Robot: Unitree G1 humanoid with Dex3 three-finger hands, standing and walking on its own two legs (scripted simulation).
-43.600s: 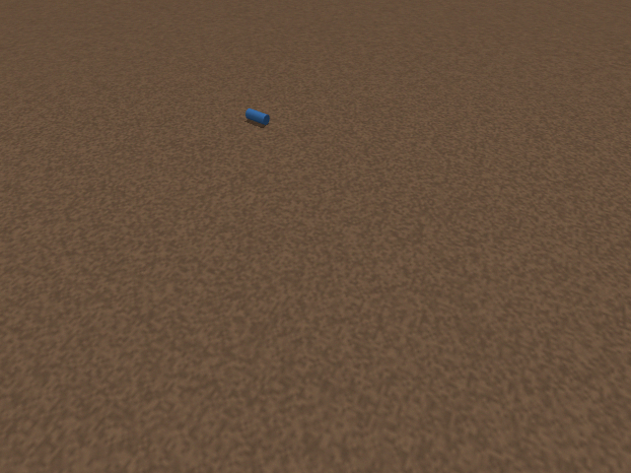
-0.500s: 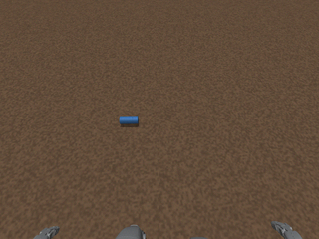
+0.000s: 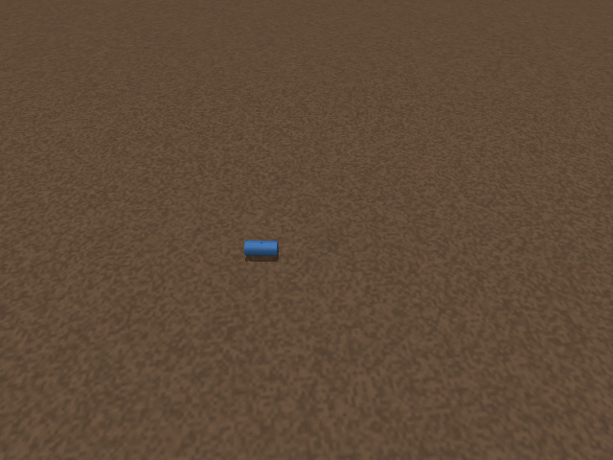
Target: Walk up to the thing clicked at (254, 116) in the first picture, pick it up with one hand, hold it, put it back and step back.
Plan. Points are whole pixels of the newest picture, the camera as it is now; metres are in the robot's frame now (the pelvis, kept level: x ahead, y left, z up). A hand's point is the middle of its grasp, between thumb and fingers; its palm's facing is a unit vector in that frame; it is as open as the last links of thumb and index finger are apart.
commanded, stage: step back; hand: left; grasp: from above
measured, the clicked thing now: (261, 248) +1.03 +0.23 -0.74
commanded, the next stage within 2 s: stand in 0.70 s
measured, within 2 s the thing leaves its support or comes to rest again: neither
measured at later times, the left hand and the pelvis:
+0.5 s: hand out of the picture +0.11 +0.27 -0.16, palm faces +0.04 -0.94 -0.34, open 7.4 cm; pelvis +0.04 +0.01 +0.00, yaw +1 degrees
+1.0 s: hand out of the picture +0.14 +0.26 -0.14, palm faces -0.01 -0.94 -0.33, open 7.4 cm; pelvis +0.05 +0.01 +0.02, yaw +0 degrees
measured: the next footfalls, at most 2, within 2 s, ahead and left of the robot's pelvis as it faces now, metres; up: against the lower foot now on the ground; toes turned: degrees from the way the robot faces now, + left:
none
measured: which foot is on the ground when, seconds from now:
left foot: down 0.00-1.00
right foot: down 0.00-1.00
